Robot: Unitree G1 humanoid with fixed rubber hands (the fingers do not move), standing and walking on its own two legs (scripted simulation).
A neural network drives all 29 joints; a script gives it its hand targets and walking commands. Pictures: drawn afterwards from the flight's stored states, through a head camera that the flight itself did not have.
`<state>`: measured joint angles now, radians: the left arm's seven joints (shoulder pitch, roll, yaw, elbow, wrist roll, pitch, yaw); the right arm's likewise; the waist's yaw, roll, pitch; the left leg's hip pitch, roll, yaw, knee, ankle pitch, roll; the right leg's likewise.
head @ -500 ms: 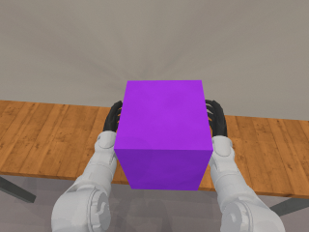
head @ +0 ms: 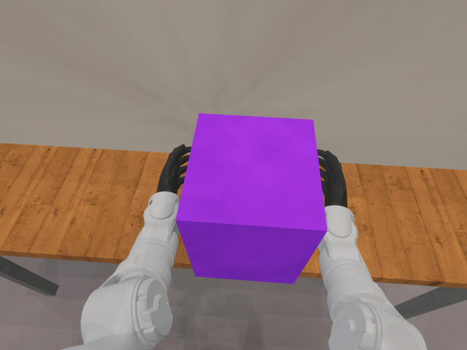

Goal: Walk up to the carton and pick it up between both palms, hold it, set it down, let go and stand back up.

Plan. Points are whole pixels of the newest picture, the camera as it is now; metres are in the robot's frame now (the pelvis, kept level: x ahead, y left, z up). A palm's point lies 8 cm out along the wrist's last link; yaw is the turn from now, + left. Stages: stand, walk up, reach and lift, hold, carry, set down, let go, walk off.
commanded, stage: set down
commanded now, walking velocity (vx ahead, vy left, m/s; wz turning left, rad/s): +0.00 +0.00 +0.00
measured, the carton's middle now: (249, 204) +0.39 -0.02 -0.01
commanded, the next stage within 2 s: none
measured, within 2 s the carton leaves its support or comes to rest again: neither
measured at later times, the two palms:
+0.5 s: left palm (171, 188) +0.42 +0.13 +0.02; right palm (333, 197) +0.38 -0.16 +0.03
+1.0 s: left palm (150, 173) +0.42 +0.16 +0.06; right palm (360, 178) +0.39 -0.20 +0.07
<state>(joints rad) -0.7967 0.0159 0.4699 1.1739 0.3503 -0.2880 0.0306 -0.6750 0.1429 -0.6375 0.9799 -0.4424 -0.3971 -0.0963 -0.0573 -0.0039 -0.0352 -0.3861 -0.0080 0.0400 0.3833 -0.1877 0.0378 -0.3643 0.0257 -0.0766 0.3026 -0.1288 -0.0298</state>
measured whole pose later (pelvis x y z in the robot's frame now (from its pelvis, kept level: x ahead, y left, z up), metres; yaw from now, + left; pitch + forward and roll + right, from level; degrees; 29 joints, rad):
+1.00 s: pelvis -0.02 +0.00 -0.02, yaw -2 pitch +15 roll -2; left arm -0.88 0.21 0.11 1.17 -0.07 -0.12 0.07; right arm -0.84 -0.14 -0.14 1.12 0.15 -0.15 -0.12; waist -0.06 -0.01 -0.17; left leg -0.61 0.02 0.06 0.59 -0.25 0.04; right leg -0.59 0.04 -0.06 0.49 -0.17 -0.03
